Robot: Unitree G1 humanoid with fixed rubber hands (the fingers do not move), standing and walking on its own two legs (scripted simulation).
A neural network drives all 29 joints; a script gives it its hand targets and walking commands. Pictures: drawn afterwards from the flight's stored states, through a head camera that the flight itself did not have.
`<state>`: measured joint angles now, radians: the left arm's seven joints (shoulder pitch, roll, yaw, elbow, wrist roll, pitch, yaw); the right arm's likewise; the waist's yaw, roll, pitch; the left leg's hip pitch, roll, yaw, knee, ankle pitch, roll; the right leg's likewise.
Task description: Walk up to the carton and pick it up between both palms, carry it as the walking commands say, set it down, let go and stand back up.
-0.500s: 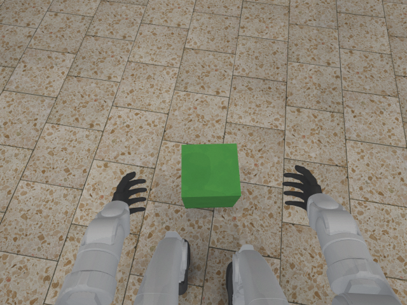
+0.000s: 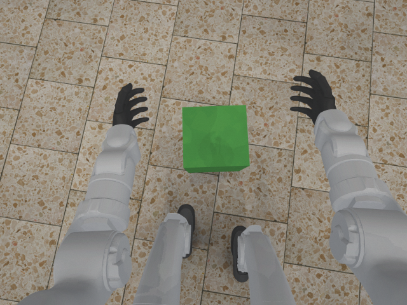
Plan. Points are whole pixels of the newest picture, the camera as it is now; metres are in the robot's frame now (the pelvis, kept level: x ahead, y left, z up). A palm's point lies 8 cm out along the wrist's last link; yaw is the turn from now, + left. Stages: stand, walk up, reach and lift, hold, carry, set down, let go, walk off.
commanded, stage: reach and lift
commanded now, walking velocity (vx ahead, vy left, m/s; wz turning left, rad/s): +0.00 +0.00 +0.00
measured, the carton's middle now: (213, 142) +0.48 +0.01 -0.54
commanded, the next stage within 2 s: none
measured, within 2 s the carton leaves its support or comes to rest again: neither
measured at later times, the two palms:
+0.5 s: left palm (135, 112) +0.47 +0.20 -0.16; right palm (308, 102) +0.51 -0.18 -0.15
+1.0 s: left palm (152, 127) +0.48 +0.19 -0.32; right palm (284, 122) +0.51 -0.18 -0.31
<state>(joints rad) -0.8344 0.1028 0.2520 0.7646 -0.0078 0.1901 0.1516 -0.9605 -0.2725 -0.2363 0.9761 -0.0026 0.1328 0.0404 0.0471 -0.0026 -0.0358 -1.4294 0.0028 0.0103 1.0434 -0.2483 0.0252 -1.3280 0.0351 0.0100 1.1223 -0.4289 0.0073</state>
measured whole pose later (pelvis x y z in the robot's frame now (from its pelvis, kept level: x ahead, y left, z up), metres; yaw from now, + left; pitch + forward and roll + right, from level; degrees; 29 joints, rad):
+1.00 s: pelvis -0.03 -0.01 -0.18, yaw -1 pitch +48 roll -1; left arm -1.18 0.23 0.31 0.90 -0.07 0.12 0.12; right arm -1.28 -0.34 -0.16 1.00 0.07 0.13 -0.06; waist 0.06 -0.01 0.01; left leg -2.16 -0.01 -0.01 1.73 -0.40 -0.01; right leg -2.06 0.07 0.01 1.84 -0.61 0.01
